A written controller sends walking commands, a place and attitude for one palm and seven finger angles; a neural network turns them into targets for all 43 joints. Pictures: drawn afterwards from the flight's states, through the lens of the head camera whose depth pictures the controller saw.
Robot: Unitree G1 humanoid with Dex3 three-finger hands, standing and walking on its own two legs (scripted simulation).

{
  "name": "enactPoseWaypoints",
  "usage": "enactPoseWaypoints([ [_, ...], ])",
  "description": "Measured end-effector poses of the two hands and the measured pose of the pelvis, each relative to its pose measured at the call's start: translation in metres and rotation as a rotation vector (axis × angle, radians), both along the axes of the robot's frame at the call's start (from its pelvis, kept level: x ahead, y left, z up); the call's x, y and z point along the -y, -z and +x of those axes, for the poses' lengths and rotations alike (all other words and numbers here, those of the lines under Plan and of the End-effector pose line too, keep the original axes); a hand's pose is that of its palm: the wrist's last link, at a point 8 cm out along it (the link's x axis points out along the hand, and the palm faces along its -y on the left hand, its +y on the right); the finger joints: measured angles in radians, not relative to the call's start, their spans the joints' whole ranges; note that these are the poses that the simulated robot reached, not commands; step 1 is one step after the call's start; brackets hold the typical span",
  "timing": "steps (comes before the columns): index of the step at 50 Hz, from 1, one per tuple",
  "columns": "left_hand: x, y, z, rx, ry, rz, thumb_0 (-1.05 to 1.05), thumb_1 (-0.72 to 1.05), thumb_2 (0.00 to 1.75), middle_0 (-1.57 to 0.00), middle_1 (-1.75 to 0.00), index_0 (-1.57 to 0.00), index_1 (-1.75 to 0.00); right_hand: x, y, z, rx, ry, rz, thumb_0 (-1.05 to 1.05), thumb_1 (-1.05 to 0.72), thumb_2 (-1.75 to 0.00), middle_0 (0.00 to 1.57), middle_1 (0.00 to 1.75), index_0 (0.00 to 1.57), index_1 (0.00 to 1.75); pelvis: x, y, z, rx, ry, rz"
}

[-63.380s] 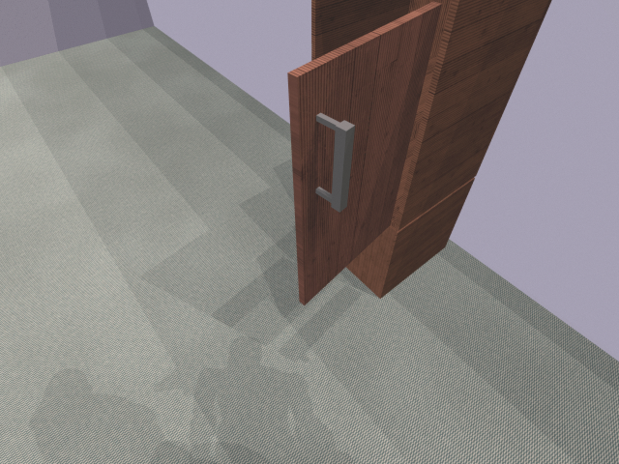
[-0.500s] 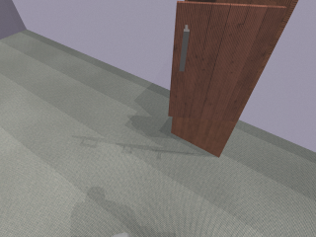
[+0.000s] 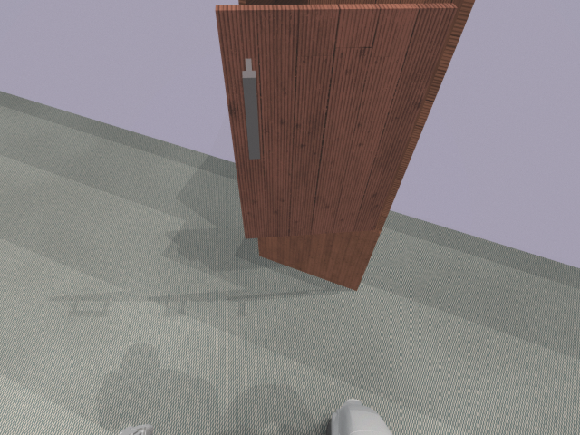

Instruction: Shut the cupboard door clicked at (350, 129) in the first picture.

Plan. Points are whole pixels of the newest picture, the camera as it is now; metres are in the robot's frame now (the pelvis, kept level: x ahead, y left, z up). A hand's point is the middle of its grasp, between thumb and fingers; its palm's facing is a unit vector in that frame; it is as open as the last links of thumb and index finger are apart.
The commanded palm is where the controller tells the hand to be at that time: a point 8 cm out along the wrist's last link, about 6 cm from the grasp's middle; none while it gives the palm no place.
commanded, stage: take the last steps up to it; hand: left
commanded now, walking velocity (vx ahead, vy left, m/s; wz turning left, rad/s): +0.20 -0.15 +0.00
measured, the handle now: (251, 111) +0.61 +0.07 +0.09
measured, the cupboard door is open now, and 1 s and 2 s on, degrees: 27 27 27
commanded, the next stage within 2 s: come to a stop and stand still in 0.12 s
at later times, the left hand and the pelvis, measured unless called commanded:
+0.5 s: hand (225, 417) +0.18 +0.10 -0.18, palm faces +0.08 -0.98 -0.19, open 7.3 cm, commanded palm none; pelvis +0.15 -0.07 +0.00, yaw +1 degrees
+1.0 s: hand (236, 426) +0.16 +0.08 -0.17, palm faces +0.05 -0.96 -0.27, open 7.4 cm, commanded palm none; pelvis +0.12 -0.11 -0.01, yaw +1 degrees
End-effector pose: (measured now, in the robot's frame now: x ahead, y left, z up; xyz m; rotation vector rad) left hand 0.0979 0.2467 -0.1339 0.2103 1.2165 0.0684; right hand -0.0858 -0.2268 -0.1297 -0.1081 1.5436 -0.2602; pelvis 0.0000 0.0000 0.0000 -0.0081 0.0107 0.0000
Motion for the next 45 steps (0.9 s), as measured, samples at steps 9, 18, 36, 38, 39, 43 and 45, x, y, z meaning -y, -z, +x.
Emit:
enactPoseWaypoints([
  [9, 0.067, 0.003, 0.073, 0.041, -0.007, 0.025, 0.01, 0.91, 0.9, -0.2, -0.3, -0.19, -0.3, 0.058, 0.026, 0.092, -0.025, 0.006, 0.041, 0.01, -0.91, -0.9, 0.2, 0.3, 0.2, 0.3, 0.052, 0.01, 0.071, 0.006, -0.004, 0.016],
  [18, 0.09, 0.004, 0.07, -0.049, -0.103, 0.013, 0.0, 0.94, 0.9, -0.2, -0.3, -0.2, -0.3, 0.082, 0.006, 0.267, 0.271, -0.13, -0.006, 0.0, -0.91, -0.9, 0.2, 0.29, 0.2, 0.3, 0.071, -0.003, 0.126, -0.01, -0.025, -0.013],
  [36, 0.086, 0.001, 0.067, -0.117, -0.166, 0.09, 0.01, 0.91, 0.9, -0.2, -0.3, -0.2, -0.3, 0.084, 0.022, 0.327, 0.318, -0.193, 0.037, 0.0, -0.9, -0.9, 0.2, 0.3, 0.2, 0.3, 0.087, 0.006, 0.139, 0.001, -0.013, 0.024],
  [38, 0.089, 0.001, 0.062, -0.102, -0.154, 0.122, 0.01, 0.91, 0.9, -0.2, -0.3, -0.2, -0.3, 0.095, 0.027, 0.318, 0.314, -0.171, 0.044, 0.0, -0.9, -0.9, 0.2, 0.3, 0.2, 0.3, 0.096, 0.01, 0.136, 0.0, -0.007, 0.03],
  [39, 0.091, -0.001, 0.06, -0.095, -0.147, 0.132, 0.01, 0.91, 0.9, -0.2, -0.3, -0.2, -0.3, 0.101, 0.027, 0.314, 0.32, -0.16, 0.046, 0.0, -0.91, -0.9, 0.2, 0.3, 0.2, 0.3, 0.099, 0.01, 0.135, 0.003, -0.005, 0.025],
  [43, 0.103, -0.006, 0.056, -0.033, -0.124, 0.132, 0.01, 0.91, 0.9, -0.2, -0.3, -0.2, -0.3, 0.118, 0.021, 0.301, 0.356, -0.136, 0.032, 0.0, -0.91, -0.9, 0.2, 0.3, 0.2, 0.3, 0.106, 0.009, 0.13, 0.021, -0.003, 0.027],
  [45, 0.108, -0.007, 0.054, -0.006, -0.114, 0.122, 0.01, 0.91, 0.9, -0.2, -0.3, -0.2, -0.3, 0.123, 0.018, 0.297, 0.377, -0.125, 0.021, 0.01, -0.91, -0.9, 0.2, 0.3, 0.2, 0.3, 0.107, 0.009, 0.127, 0.033, -0.002, 0.029],
])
